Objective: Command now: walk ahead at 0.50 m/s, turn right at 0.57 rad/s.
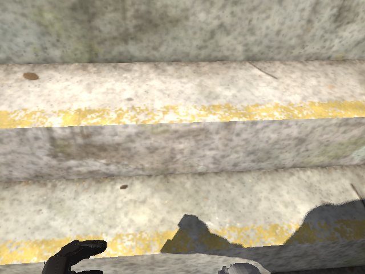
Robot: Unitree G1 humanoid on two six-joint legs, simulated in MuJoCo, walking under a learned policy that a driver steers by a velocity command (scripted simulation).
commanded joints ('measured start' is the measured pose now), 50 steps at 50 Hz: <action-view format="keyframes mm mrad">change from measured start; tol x64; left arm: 1 -222 -4 -16 -192 -1 -8 -1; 33 604 118 -91 509 94 -124 -174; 50 -92 73 -95 -3 22 -133 -104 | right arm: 1 30 -123 -24 -21 2 -19 -4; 35 -703 -19 78 -457 59 254 126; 50 -41 21 28 69 -51 40 113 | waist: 1 1 98 107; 50 34 5 -38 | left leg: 1 85 283 -217 -294 -173 138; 9 196 213 6 -365 368 139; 12 153 276 15 133 1917 180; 15 -518 -121 -296 1266 129 16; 26 -1420 -246 -580 2249 342 317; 39 -853 -334 70 738 -176 116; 44 -307 -51 -1040 122 -506 404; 50 -143 -23 -689 151 233 267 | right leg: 1 -271 -29 5 -41 -3 3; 8 -294 -124 -75 -317 -58 -22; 14 1136 -67 494 -1548 -106 -176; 30 601 -125 -120 -1893 397 -14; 40 1317 -391 -141 -1545 2794 -252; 43 484 39 -126 -657 656 -67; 50 -295 15 108 -212 27 -176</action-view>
